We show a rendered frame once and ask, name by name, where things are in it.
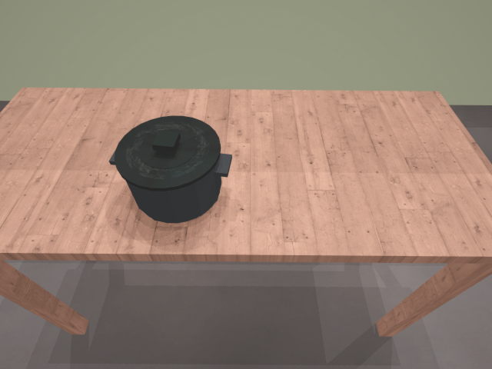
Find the knob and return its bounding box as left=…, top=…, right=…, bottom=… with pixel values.
left=152, top=131, right=181, bottom=152

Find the table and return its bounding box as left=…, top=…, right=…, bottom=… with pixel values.
left=0, top=88, right=492, bottom=337

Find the lid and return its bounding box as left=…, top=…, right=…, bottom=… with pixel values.
left=115, top=115, right=221, bottom=191

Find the pot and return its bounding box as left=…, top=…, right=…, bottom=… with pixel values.
left=109, top=152, right=232, bottom=223

